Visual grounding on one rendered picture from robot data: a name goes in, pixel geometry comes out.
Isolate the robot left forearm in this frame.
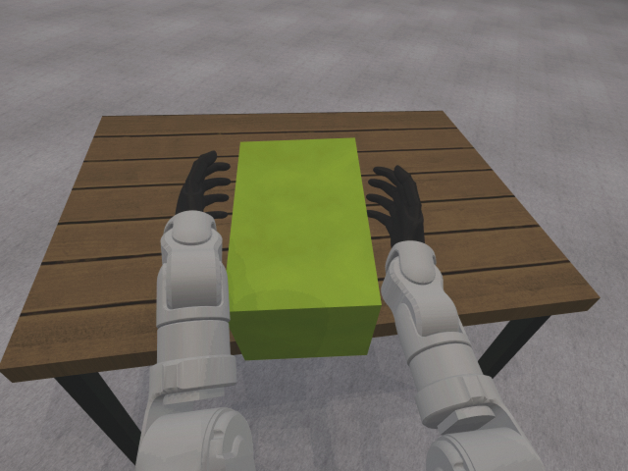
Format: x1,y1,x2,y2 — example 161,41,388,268
135,210,237,471

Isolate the left robot upper arm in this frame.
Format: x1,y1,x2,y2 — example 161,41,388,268
136,407,256,471

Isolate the table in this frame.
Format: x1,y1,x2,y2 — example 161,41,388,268
0,111,600,465

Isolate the left robot hand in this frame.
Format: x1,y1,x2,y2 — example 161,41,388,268
175,150,231,219

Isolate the carton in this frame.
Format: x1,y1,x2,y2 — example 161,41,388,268
227,137,382,360

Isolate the right robot upper arm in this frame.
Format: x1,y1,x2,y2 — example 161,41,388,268
426,427,545,471

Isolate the right robot hand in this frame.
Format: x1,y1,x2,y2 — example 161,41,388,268
366,165,425,248

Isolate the robot right forearm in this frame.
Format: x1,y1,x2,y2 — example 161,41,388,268
381,240,546,471

